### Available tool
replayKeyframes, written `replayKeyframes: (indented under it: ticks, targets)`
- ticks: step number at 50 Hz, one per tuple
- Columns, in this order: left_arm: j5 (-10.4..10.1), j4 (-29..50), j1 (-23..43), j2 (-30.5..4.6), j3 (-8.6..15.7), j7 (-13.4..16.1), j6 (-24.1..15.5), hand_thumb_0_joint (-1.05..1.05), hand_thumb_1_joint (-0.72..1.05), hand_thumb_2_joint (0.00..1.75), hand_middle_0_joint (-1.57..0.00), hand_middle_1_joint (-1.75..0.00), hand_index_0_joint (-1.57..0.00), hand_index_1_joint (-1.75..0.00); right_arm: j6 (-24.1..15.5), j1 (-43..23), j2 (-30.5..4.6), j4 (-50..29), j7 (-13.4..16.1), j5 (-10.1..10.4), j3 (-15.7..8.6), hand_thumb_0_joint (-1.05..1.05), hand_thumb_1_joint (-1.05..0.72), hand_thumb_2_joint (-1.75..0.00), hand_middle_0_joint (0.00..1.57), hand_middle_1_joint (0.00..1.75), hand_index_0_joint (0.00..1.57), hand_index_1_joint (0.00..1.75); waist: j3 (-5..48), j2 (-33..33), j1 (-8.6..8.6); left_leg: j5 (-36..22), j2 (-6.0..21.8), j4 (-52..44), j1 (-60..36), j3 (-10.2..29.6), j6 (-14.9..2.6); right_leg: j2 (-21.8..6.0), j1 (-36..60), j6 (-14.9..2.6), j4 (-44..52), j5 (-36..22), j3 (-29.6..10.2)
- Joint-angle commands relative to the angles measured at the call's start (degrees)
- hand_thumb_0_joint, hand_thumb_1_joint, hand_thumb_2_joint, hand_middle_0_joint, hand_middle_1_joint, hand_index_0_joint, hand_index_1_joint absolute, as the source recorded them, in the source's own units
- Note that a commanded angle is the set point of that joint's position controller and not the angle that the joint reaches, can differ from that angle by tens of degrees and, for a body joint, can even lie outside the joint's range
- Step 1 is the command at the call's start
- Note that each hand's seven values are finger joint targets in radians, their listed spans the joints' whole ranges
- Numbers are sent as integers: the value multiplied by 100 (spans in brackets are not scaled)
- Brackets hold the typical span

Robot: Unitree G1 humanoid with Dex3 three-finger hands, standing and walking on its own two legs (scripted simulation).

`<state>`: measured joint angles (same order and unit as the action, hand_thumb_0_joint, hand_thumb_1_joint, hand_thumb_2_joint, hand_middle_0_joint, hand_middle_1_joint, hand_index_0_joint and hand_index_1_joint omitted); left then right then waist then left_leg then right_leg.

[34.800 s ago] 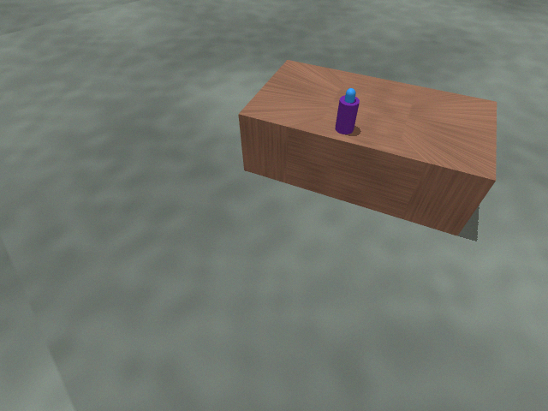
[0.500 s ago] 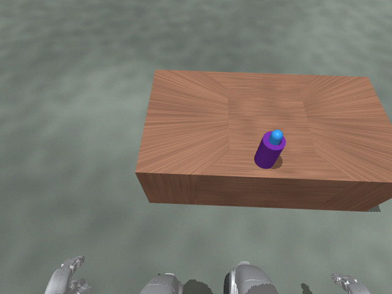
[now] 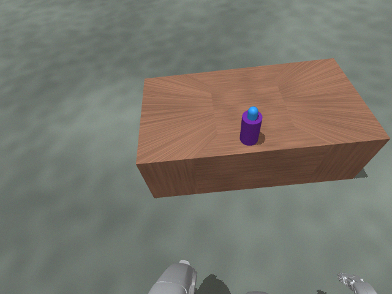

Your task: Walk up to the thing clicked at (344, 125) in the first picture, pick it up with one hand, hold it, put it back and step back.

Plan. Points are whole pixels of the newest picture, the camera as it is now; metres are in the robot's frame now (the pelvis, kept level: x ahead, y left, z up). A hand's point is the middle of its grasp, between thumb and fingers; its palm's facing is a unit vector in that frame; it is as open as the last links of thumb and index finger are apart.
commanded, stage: step back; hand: right
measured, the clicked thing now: (251, 124) +0.77 -0.15 -0.30
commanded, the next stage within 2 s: none
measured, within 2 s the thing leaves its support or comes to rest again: neither
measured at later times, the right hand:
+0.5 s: hand out of the picture -0.02 -0.23 -0.13, palm faces -0.11 +0.90 -0.43, open 7.4 cm
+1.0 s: hand out of the picture -0.22 -0.23 -0.16, palm faces -0.15 +0.91 -0.39, open 7.4 cm
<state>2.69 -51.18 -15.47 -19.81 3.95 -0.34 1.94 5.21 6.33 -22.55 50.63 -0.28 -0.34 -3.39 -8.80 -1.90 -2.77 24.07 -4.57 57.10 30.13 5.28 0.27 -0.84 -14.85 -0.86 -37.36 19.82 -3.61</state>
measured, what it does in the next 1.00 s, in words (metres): walks backwards: left foot, then right foot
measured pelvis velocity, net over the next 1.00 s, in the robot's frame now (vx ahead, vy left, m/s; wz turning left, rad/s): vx -0.31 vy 0.02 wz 0.08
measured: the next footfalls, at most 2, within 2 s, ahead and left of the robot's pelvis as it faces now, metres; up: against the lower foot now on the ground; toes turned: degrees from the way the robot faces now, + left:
left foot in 0.24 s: -0.07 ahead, +0.14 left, +0.00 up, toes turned +4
right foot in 0.62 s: -0.19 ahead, -0.11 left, +0.00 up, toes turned +2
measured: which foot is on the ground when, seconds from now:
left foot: up 0.00-0.22, down 0.24-0.66, up 0.68-0.92, down 0.94-1.00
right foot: down 0.00-0.28, up 0.30-0.60, down 0.62-0.96, up 0.98-1.00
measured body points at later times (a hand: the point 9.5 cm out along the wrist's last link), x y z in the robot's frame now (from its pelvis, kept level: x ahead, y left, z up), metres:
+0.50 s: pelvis -0.15 +0.03 +0.00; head -0.09 +0.06 +0.45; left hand -0.06 +0.34 -0.13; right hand -0.01 -0.28 -0.10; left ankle -0.11 +0.14 -0.73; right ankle -0.19 -0.13 -0.65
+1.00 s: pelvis -0.31 +0.02 -0.01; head -0.27 +0.04 +0.43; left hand -0.23 +0.36 -0.12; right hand -0.21 -0.28 -0.13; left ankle -0.33 +0.14 -0.73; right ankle -0.23 -0.11 -0.72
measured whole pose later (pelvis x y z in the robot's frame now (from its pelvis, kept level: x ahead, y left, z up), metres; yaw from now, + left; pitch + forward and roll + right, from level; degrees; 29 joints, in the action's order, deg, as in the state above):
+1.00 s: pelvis -0.31 +0.02 -0.01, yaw +4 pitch -4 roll +3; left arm 2.3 -47.2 -7.1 -23.8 4.8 0.6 3.0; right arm 1.7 11.1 -19.6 53.9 0.8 -1.9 -2.2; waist -9.9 4.7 -2.3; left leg 21.0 -4.4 36.5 12.2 -0.4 -0.9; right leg -5.0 -24.1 -0.4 -45.3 21.2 -2.5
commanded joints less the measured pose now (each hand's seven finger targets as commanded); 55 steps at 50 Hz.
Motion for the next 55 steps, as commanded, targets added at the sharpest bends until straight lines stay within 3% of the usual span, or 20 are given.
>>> replayKeyframes:
  ticks: [1, 6, 10, 12, 13, 14, 15, 19, 25, 29, 31, 32, 33, 34, 38, 46, 48, 50, 53, 55]
  targets:
    - [-24, 879, 1251, -1497, 504, 203, -203, 0, 90, 90, -20, -30, -20, -30, -241, 528, -940, -249, 133, 45, -267, 0, -90, -90, 20, 30, 20, 30, 668, 965, 573, -141, -462, 1371, -286, 500, 74, -926, -527, -679, 1577, -1588, -455]
    - [-25, 812, 338, -1405, 495, 312, -145, 0, 90, 90, -20, -30, -20, -30, -341, 253, -887, -466, 212, -44, -171, 0, -90, -90, 20, 30, 20, 30, 1043, 1349, -76, 624, 76, -208, 387, 241, 183, -1376, 1643, -1044, 890, -2945, -771]
    - [-140, 927, 609, -1518, 447, 316, -44, 0, 90, 90, -20, -30, -20, -30, -407, 794, -913, -276, 196, -90, -205, 0, -90, -90, 20, 30, 20, 30, 1468, 1504, 114, 38, 383, -2419, -805, -296, -26, -1458, 1586, -894, 148, -3695, -695]
    - [-180, 1026, 868, -1485, 332, 269, 52, 0, 90, 90, -20, -30, -20, -30, -414, 1066, -1049, -98, 178, -123, -326, 0, -90, -90, 20, 30, 20, 30, 1356, 998, 325, -1605, 352, -3524, -1756, -418, -123, -1088, 595, -556, -254, -2804, -412]
    - [-220, 1095, 758, -1259, 272, 250, 75, 0, 90, 90, -20, -30, -20, -30, -422, 991, -1401, -170, 180, -217, -417, 0, -90, -90, 20, 30, 20, 30, 1410, 54, 264, -2504, 1230, -3523, -2156, 838, -386, -556, -274, -246, -862, -1537, -123]
    - [-283, 1110, 782, -1085, 236, 276, 70, 0, 90, 90, -20, -30, -20, -30, -396, 647, -1890, -311, 125, -235, -457, 0, -90, -90, 20, 30, 20, 30, 1203, -1247, 218, -3388, 2261, -3657, -2308, 2158, -1037, 533, -1448, -12, -1800, 1356, 385]
    - [-205, 1077, 1281, -1359, 392, 357, 71, 0, 90, 90, -20, -30, -20, -30, -398, 624, -2211, -378, 99, -223, -488, 0, -90, -90, 20, 30, 20, 30, 1029, -1418, 646, -3103, 2770, -3872, -1110, 2812, -1796, 529, -937, 59, -2811, 2132, -436]
    - [-316, 644, 577, -1333, 343, 271, 84, 0, 90, 90, -20, -30, -20, -30, -429, -363, -1269, -556, 194, -216, -244, 0, -90, -90, 20, 30, 20, 30, 632, -591, -27, -3230, 1698, -3395, -1274, 640, -1190, 666, -1303, -23, -3898, 812, -691]
    - [-188, 711, 709, -1145, 235, 231, -97, 0, 90, 90, -20, -30, -20, -30, -354, 327, -1175, -503, 178, -144, -283, 0, -90, -90, 20, 30, 20, 30, 1104, -751, 459, -3859, 1781, -2799, -2861, 517, -1499, 288, -1238, 358, -1465, 991, -91]
    - [-139, 445, 211, -1160, 251, 196, -157, 0, 90, 90, -20, -30, -20, -30, -232, -13, -1418, -631, 121, -107, -326, 0, -90, -90, 20, 30, 20, 30, 1636, -946, 313, -3100, 1835, -2541, -2572, 566, -1263, 179, -144, 175, 626, 90, 360]
    - [-63, 205, -147, -1303, 298, 180, -178, 0, 90, 90, -20, -30, -20, -30, -186, -255, -1333, -682, 104, -30, -283, 0, -90, -90, 20, 30, 20, 30, 1722, -717, 91, -2302, 1613, -2318, -1761, 407, -837, 84, 640, -81, 1338, -817, 219]
    - [1, 259, -164, -1621, 392, 168, -186, 0, 90, 90, -20, -30, -20, -30, -204, -285, -1148, -773, 95, -8, -223, 0, -90, -90, 20, 30, 20, 30, 1558, 98, 91, -1373, 1175, -1825, -857, 196, -516, -561, 767, -358, 1376, -624, -954]
    - [-24, 379, 119, -2115, 538, 130, -148, 0, 90, 90, -20, -30, -20, -30, -236, -399, -890, -878, 133, 13, -160, 0, -90, -90, 20, 30, 20, 30, 1094, 1409, -10, 356, 82, -900, 88, -196, -129, -1542, 411, -1018, 1775, -537, -2141]
    - [31, 596, 531, -2489, 576, 151, -147, 0, 90, 90, -20, -30, -20, -30, -207, -413, -1068, -830, 216, -33, -258, 0, -90, -90, 20, 30, 20, 30, 820, 1863, -171, 1158, 110, 390, -357, 176, 38, -2448, -860, -1757, 2064, -799, -2975]
    - [-12, 796, 1188, -1592, 400, 219, -160, 0, 90, 90, -20, -30, -20, -30, -232, 93, -1034, -463, 176, 42, -233, 0, -90, -90, 20, 30, 20, 30, 748, 813, 321, 335, -269, 1271, -480, 375, 10, -1262, -582, -1092, 1229, -2388, -754]
    - [-38, 772, 701, -1583, 389, 157, 15, 0, 90, 90, -20, -30, -20, -30, -561, 753, -814, -190, 199, -146, -207, 0, -90, -90, 20, 30, 20, 30, 1354, 1361, 188, -713, 274, -3716, -1540, -614, -43, -1102, 901, -752, 4, -1857, -514]
    - [-100, 718, 222, -1011, 207, 105, 80, 0, 90, 90, -20, -30, -20, -30, -616, 603, -1321, -121, 229, -267, -377, 0, -90, -90, 20, 30, 20, 30, 1279, -270, -33, -882, 1459, -4099, -2737, 1496, -459, -264, -1124, -229, -1288, 269, 25]
    - [-90, 719, 972, -1404, 281, 171, 51, 0, 90, 90, -20, -30, -20, -30, -646, 139, -2091, -309, 197, -214, -446, 0, -90, -90, 20, 30, 20, 30, 758, -946, 382, 313, 2930, -4399, -852, 3046, -1610, -194, -1032, 42, -1993, 1435, -379]
    - [-196, 409, 709, -1350, 302, 14, 13, 0, 90, 90, -20, -30, -20, -30, -760, -359, -1218, -279, 224, -261, -198, 0, -90, -90, 20, 30, 20, 30, 466, -466, -37, -1015, 1676, -3841, -1095, 888, -923, 52, -737, -49, -1962, 493, -526]
    - [-169, 313, 615, -1344, 281, -47, 6, 0, 90, 90, -20, -30, -20, -30, -805, -124, -1191, -214, 195, -219, -220, 0, -90, -90, 20, 30, 20, 30, 498, -587, 89, -424, 1552, -3894, -1216, 823, -802, 11, -665, -15, -1379, 397, -194]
